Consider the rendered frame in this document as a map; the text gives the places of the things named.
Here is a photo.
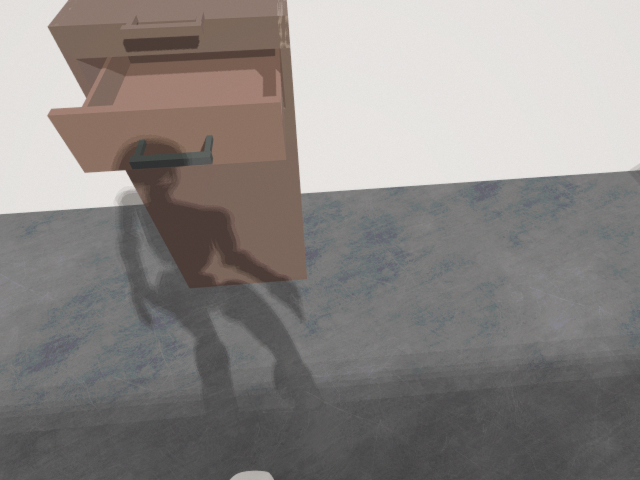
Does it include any drawer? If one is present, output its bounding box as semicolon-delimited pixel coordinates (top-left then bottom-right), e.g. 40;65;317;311
47;49;286;173

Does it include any cabinet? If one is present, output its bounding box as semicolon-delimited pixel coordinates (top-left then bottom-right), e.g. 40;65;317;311
48;0;307;288

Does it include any handle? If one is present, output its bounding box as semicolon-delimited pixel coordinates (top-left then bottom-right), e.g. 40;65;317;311
120;22;204;39
129;135;213;169

